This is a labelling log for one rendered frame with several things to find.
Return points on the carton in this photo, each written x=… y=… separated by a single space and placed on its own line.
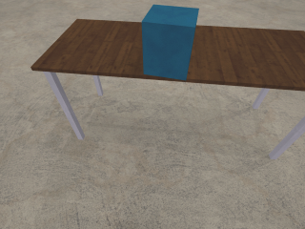
x=167 y=40

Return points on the table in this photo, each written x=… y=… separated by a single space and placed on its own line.
x=231 y=56

